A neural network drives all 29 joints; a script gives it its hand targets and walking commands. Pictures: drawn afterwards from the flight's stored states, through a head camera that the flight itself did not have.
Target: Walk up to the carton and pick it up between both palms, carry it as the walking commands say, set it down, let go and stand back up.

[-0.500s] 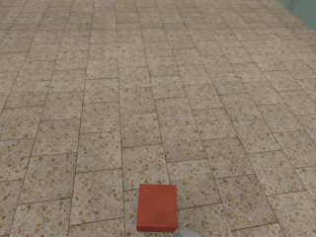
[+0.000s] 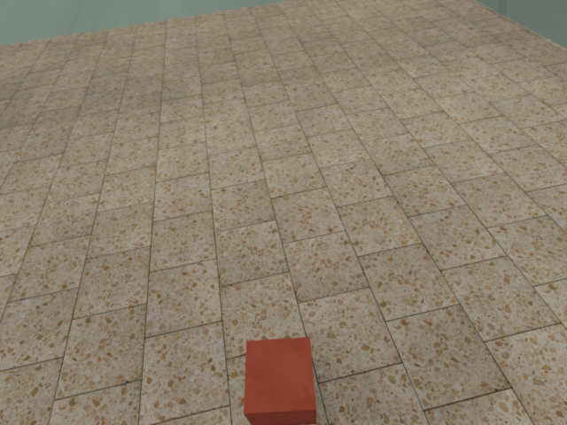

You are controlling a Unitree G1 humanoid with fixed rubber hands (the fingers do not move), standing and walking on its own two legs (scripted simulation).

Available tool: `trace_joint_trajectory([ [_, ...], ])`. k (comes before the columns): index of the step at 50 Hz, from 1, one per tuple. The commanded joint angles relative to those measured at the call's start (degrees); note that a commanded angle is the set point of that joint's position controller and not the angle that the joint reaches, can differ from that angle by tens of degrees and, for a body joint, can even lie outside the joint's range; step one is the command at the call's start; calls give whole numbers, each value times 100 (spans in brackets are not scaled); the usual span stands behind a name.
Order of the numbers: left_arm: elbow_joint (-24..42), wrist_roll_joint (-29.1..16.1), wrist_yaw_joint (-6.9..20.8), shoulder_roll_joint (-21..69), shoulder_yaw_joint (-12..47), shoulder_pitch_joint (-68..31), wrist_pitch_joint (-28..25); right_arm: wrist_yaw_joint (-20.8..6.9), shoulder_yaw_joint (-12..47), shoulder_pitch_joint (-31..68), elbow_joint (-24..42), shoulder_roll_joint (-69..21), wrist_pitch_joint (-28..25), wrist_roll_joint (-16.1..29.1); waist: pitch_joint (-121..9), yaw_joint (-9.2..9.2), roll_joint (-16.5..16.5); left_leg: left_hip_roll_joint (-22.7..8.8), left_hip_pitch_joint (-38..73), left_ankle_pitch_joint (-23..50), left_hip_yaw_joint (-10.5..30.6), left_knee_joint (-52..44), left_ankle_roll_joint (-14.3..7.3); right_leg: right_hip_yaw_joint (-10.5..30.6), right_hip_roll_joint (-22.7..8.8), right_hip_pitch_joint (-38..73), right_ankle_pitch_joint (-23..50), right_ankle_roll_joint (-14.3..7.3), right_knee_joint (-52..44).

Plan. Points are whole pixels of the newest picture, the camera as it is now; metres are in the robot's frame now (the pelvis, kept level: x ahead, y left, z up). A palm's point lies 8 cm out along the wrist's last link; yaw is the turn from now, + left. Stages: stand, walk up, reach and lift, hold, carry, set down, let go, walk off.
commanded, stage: walk up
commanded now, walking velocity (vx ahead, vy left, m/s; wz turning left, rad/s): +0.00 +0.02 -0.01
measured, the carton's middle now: (281, 382) +0.39 +0.05 -0.69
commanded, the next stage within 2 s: stand in 1.08 s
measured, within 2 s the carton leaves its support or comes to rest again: neither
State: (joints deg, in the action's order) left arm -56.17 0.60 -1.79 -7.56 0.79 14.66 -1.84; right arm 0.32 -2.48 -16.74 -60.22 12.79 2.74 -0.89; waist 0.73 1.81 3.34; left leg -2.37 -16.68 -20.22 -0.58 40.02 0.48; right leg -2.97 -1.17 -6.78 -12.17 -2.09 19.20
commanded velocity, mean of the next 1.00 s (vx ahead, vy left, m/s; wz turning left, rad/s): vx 0.01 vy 0.03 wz -0.01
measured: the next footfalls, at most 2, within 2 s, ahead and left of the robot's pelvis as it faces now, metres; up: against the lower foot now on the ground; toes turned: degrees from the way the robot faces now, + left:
left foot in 0.36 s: +0.02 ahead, +0.19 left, +0.00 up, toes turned +2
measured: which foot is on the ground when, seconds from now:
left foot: up 0.00-0.34, down 0.36-1.00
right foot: down 0.00-1.00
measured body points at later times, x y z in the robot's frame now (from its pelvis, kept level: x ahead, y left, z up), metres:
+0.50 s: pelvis +0.00 +0.07 -0.01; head +0.00 +0.10 +0.44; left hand -0.05 +0.30 -0.18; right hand +0.07 -0.15 -0.15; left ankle -0.02 +0.19 -0.75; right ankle -0.01 -0.08 -0.75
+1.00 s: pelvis +0.01 +0.08 -0.01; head +0.03 +0.08 +0.44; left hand +0.01 +0.31 -0.17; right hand +0.00 -0.14 -0.17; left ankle -0.02 +0.19 -0.75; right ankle -0.01 -0.08 -0.75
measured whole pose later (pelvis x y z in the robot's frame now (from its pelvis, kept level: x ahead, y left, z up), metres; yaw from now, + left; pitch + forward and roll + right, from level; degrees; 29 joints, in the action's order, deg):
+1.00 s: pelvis +0.01 +0.08 -0.01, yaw +1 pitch -2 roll +0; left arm -65.5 0.2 -2.3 -8.6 -1.4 14.5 0.2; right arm 2.5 -0.6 -18.8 -62.4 8.7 -1.1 -0.5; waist 3.4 0.4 -0.4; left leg -0.1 -4.9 -15.4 -2.8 22.4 -0.4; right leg -0.8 -5.2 -5.9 -14.1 4.3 22.3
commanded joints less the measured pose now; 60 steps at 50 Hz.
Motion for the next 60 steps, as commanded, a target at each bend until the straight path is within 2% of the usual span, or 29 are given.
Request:
trace_joint_trajectory([
  [1,46,9,-23,-853,-144,270,-72,120,-114,-80,46,338,-4,40,312,-213,-1437,132,49,-88,-51,-554,51,1121,-1104,-82,831,-427,-646],
  [2,15,25,-51,-850,-143,178,-55,144,-45,-69,39,178,-21,72,371,-205,-1224,136,-69,-192,-59,-927,59,1200,-1215,126,960,-591,-562],
  [3,3,52,-87,-1165,-276,395,-24,160,-156,-37,17,408,20,4,513,-421,-1325,82,-488,-276,-83,-651,156,1659,-1662,365,1177,-642,-522],
  [5,-151,32,-181,-1529,-457,1069,13,156,-251,216,178,653,74,-36,279,-687,-851,0,-1173,-559,70,318,182,2417,-2399,866,2225,-972,-333],
  [6,-177,62,-206,-1429,-448,1348,1,123,-262,102,140,546,38,-31,108,-634,-822,-74,-1308,-664,163,873,220,2348,-2481,926,2948,-1037,-139],
  [8,-184,75,-244,-1306,-463,1054,-16,79,-250,424,270,333,28,-14,-46,-550,-642,-150,-1261,-368,386,1324,217,2148,-2275,617,1898,-981,-355],
  [10,-168,147,-216,-1147,-422,725,-3,5,-229,342,316,251,22,-13,207,-430,-1026,-90,-1086,-129,307,1059,253,1621,-1849,19,1076,-789,-525],
  [12,-302,168,-176,-909,-368,822,-6,-12,-189,379,378,107,6,-36,161,-461,-1241,57,-748,-78,128,400,366,1266,-1561,-122,1328,-661,-499],
  [13,-299,171,-150,-914,-351,743,-9,-18,-152,301,367,61,-20,2,16,-407,-1657,7,-388,-203,86,11,362,1029,-1433,-235,1239,-630,-451],
  [15,-402,160,-54,-829,-312,656,25,42,-94,147,279,-31,-45,96,16,-351,-1519,226,478,54,-241,-1249,295,768,-1031,-694,255,-489,-448],
  [16,-483,76,-45,-833,-301,528,74,38,-77,26,366,-99,-116,85,-27,-15,-1660,335,984,924,-471,-2263,228,425,-665,-742,584,-363,-153],
  [17,-496,51,-21,-785,-308,611,76,89,-124,-192,259,152,-182,14,-27,19,-1316,231,1780,1809,-430,-2390,190,372,-650,-1169,1053,-218,57],
  [18,-509,23,45,-785,-242,805,18,152,-185,-419,242,479,-277,-1,-216,46,-805,-393,2436,1922,73,-2438,200,313,-605,-1638,626,15,230],
  [19,-500,51,70,-446,-183,1084,32,159,-169,-419,348,848,-319,-51,-406,-97,529,-1645,2447,2959,1306,-2576,22,151,-432,-1739,-1252,266,942],
  [20,-460,-82,25,-441,-193,846,130,167,-53,-142,227,701,-295,4,-208,-131,782,-1659,1280,2686,907,-2499,-598,256,-364,-1012,-1505,278,967],
  [22,-487,-42,26,-536,-183,708,207,150,11,390,340,376,-311,23,568,-331,555,-1083,747,1484,656,-2653,-440,255,-362,-884,-513,307,538],
  [24,-585,-4,43,-550,-234,816,204,173,0,373,331,380,-324,42,647,-315,507,-820,535,1370,498,-2671,-233,273,-422,-434,502,404,38],
  [26,-691,-25,76,-657,-245,1017,212,147,36,242,282,269,-347,80,554,-336,563,-705,515,619,440,-2860,-209,155,-476,-271,520,486,77],
  [27,-717,2,61,-658,-244,980,214,161,25,152,281,334,-378,81,569,-289,185,-642,617,555,457,-2837,-179,194,-508,-230,524,535,19],
  [31,-768,2,5,-577,-310,804,190,163,23,-127,140,175,-456,83,514,-262,-309,-561,881,1995,358,-2491,-217,245,-592,-188,879,559,-85],
  [33,-835,-58,-24,-584,-306,834,167,188,16,-240,66,236,-477,122,378,-268,66,-523,1136,2502,229,-2371,-222,211,-581,-210,835,572,-110],
  [36,-830,-34,-46,-519,-272,587,133,191,59,-415,-42,61,-463,105,154,-201,-240,-516,1279,3216,235,-2122,-252,177,-576,-159,1094,503,81],
  [39,-879,-71,-52,-418,-282,594,178,226,73,-533,-74,95,-460,97,64,-159,-52,-516,1402,3762,127,-2018,-228,147,-536,-107,1148,519,201],
  [41,-976,-50,-69,-534,-283,604,187,216,100,-497,-43,34,-454,64,144,-182,-462,-536,1233,3241,174,-2025,-232,126,-615,53,1314,529,128],
  [43,-902,-33,-86,-601,-289,481,197,220,112,-489,-84,86,-433,36,220,-235,-170,-468,1021,3268,119,-2035,-193,140,-654,201,1650,480,190],
  [47,-969,-28,-62,-624,-284,550,174,216,90,-568,-122,147,-437,48,396,-190,-457,-409,1003,2824,51,-2037,-156,139,-629,86,1617,462,227],
  [50,-888,-28,-74,-581,-252,441,185,243,104,-653,-197,96,-381,54,506,-157,-197,-313,999,2470,-19,-2039,-153,266,-676,-84,1594,444,92],
  [57,-1054,-44,-78,-532,-245,649,166,226,91,-714,-191,81,-375,78,351,-105,-649,-340,1145,1983,10,-2140,-145,224,-610,-146,1231,495,0],
  [60,-1019,-42,-46,-547,-215,617,160,206,130,-607,-255,-18,-352,35,610,-166,-463,-313,895,1593,14,-2237,-90,305,-620,-206,1039,413,-72],
])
